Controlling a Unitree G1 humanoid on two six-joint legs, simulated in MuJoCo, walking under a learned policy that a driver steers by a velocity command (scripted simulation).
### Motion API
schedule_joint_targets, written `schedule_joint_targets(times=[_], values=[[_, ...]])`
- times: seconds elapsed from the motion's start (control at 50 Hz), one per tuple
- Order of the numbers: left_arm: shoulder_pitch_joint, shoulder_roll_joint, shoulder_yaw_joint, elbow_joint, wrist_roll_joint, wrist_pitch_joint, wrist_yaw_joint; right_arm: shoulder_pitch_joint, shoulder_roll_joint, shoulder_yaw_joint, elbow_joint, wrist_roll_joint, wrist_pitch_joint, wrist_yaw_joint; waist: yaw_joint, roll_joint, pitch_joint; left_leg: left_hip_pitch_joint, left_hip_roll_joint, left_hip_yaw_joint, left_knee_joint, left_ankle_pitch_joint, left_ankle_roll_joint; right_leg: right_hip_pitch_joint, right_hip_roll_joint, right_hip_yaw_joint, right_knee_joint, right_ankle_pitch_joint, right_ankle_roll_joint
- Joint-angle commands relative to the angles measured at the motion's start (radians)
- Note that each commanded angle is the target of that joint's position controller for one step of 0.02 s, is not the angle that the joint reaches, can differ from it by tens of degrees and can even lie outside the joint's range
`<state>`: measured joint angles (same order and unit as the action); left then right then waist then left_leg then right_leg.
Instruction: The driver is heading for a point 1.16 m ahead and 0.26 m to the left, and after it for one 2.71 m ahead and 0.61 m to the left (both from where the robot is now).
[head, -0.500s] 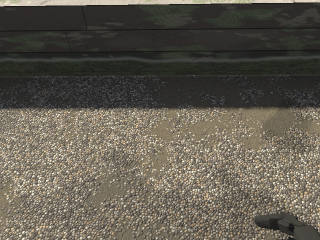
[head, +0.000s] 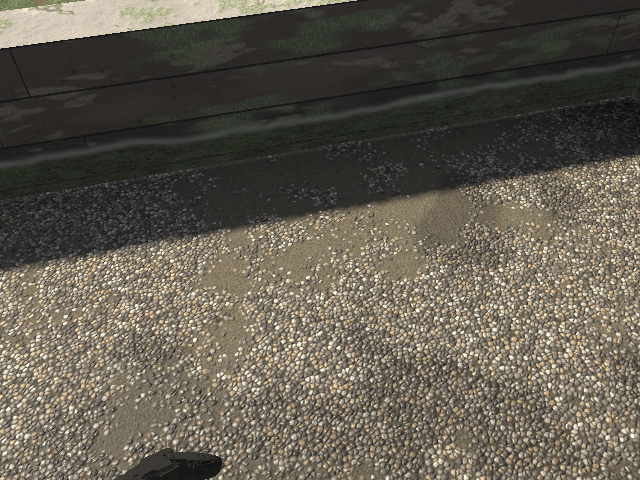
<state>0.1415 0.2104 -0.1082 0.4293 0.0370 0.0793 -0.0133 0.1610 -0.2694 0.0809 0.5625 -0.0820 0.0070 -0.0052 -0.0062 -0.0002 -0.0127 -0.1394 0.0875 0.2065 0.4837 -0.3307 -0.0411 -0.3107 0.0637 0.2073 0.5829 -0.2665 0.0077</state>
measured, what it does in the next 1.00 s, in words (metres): stands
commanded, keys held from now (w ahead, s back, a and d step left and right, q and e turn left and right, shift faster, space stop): w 0.10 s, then w+q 0.46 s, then no key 0.44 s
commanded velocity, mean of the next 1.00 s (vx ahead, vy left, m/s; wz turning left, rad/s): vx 0.38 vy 0.00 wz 0.20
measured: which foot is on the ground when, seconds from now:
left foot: down 0.00-1.00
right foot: down 0.00-1.00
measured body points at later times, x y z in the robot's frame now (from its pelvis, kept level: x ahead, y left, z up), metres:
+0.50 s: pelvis +0.02 +0.01 +0.01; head +0.01 +0.02 +0.46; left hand +0.22 +0.24 -0.04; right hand +0.21 -0.20 -0.07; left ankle -0.05 +0.13 -0.73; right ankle +0.03 -0.12 -0.73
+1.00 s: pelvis +0.02 +0.01 +0.02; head +0.01 +0.02 +0.47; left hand +0.08 +0.28 -0.09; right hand +0.19 -0.19 -0.09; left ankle -0.05 +0.14 -0.73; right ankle +0.03 -0.13 -0.73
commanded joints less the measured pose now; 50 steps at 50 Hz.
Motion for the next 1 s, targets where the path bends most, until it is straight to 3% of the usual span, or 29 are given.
schedule_joint_targets(times=[0.02, 0.14, 0.26, 0.42, 0.44, 0.58, 0.6, 0.64, 0.66, 0.68, 0.7, 0.72, 0.74, 0.76, 0.84, 1.0], values=[[-0.092, 0.106, 0.035, -0.089, 0.001, -0.027, -0.003, -0.075, -0.080, -0.013, -0.103, 0.002, -0.024, -0.001, 0.013, -0.050, -0.071, 0.107, 0.045, -0.095, -0.098, 0.016, 0.060, -0.033, -0.096, 0.101, -0.149, 0.258, -0.073], [-0.127, 0.093, 0.026, -0.071, 0.011, -0.041, -0.009, -0.041, -0.088, -0.007, -0.108, 0.009, -0.011, -0.004, 0.007, -0.035, -0.051, 0.123, 0.055, -0.093, -0.142, 0.076, 0.068, 0.001, -0.091, 0.082, -0.159, 0.297, -0.063], [-0.132, 0.084, 0.014, -0.048, 0.039, -0.065, -0.018, -0.010, -0.084, 0.007, -0.092, 0.028, 0.012, 0.002, 0.024, -0.051, -0.079, 0.127, 0.051, -0.174, -0.176, 0.142, 0.085, 0.082, -0.116, 0.030, -0.177, 0.355, -0.054], [-0.155, 0.113, 0.025, -0.041, 0.033, -0.082, -0.006, 0.006, -0.121, -0.010, -0.095, 0.029, 0.052, 0.000, -0.002, 0.000, -0.066, 0.072, 0.023, -0.265, -0.157, 0.218, 0.095, 0.135, -0.108, -0.072, -0.166, 0.389, -0.026], [-0.138, 0.126, 0.028, -0.042, 0.031, -0.079, 0.000, 0.015, -0.125, -0.011, -0.109, 0.039, 0.058, 0.004, -0.009, -0.006, -0.077, 0.075, 0.026, -0.270, -0.134, 0.274, 0.096, 0.150, -0.110, -0.087, -0.158, 0.479, -0.022], [-0.121, 0.137, 0.041, -0.043, 0.033, -0.062, 0.015, -0.004, -0.115, -0.019, -0.148, 0.028, 0.078, 0.004, -0.008, 0.020, -0.106, -0.026, -0.003, -0.317, -0.064, 0.316, 0.080, 0.209, -0.129, -0.148, -0.133, 0.503, -0.021], [-0.145, 0.130, 0.032, -0.060, 0.032, -0.063, 0.007, 0.000, -0.098, -0.009, -0.164, 0.013, 0.072, 0.013, -0.028, 0.033, -0.091, -0.023, 0.001, -0.316, -0.046, 0.405, 0.073, 0.183, -0.140, -0.139, -0.134, 0.580, -0.024], [-0.097, 0.151, 0.040, -0.032, 0.027, -0.060, 0.010, 0.045, -0.095, -0.006, -0.141, 0.014, 0.075, 0.009, -0.034, -0.001, -0.121, -0.016, 0.005, -0.322, -0.039, 0.464, 0.068, 0.208, -0.148, -0.143, -0.143, 0.611, -0.036], [-0.073, 0.143, 0.034, -0.020, 0.034, -0.061, 0.008, 0.037, -0.096, -0.007, -0.146, 0.016, 0.070, 0.003, -0.023, -0.001, -0.155, -0.009, 0.011, -0.320, -0.039, 0.429, 0.063, 0.228, -0.153, -0.150, -0.162, 0.565, -0.037], [-0.070, 0.151, 0.036, 0.008, 0.014, -0.054, 0.002, 0.060, -0.095, -0.013, -0.129, 0.021, 0.072, 0.000, -0.046, -0.026, -0.156, -0.015, 0.020, -0.345, -0.073, 0.306, 0.066, 0.252, -0.151, -0.121, -0.207, 0.378, -0.053], [-0.081, 0.139, 0.038, 0.020, 0.006, -0.051, -0.003, 0.046, -0.093, -0.015, -0.119, 0.023, 0.076, 0.003, -0.043, 0.013, -0.092, -0.046, 0.010, -0.352, -0.116, 0.137, 0.078, 0.217, -0.150, -0.117, -0.246, 0.174, -0.058], [-0.081, 0.143, 0.040, 0.028, -0.001, -0.051, -0.006, 0.031, -0.094, -0.018, -0.118, 0.028, 0.078, 0.005, -0.039, 0.031, -0.023, -0.080, 0.008, -0.362, -0.142, 0.088, 0.087, 0.185, -0.148, -0.118, -0.274, 0.096, -0.055], [-0.062, 0.151, 0.045, 0.048, -0.004, -0.053, -0.008, 0.041, -0.094, -0.021, -0.108, 0.033, 0.079, 0.006, -0.037, 0.037, 0.007, -0.089, 0.008, -0.369, -0.159, 0.062, 0.095, 0.174, -0.147, -0.119, -0.293, 0.056, -0.055], [-0.052, 0.169, 0.050, 0.049, -0.014, -0.055, -0.011, 0.032, -0.111, -0.025, -0.111, 0.043, 0.074, 0.008, -0.034, 0.021, 0.030, -0.085, 0.023, -0.384, -0.166, 0.209, 0.093, 0.172, -0.152, -0.114, -0.303, 0.172, -0.048], [0.005, 0.170, 0.055, 0.095, -0.012, -0.052, -0.005, 0.065, -0.106, -0.031, -0.072, 0.050, 0.065, 0.006, -0.026, 0.042, -0.031, -0.032, 0.024, -0.386, -0.179, 0.350, 0.093, 0.249, -0.156, -0.122, -0.313, 0.261, -0.045], [0.071, 0.168, 0.061, 0.153, -0.015, -0.032, 0.005, 0.105, -0.091, -0.038, -0.025, 0.052, 0.068, -0.002, -0.014, 0.024, -0.037, -0.004, 0.011, -0.371, -0.215, 0.402, 0.090, 0.281, -0.153, -0.134, -0.343, 0.279, -0.042]])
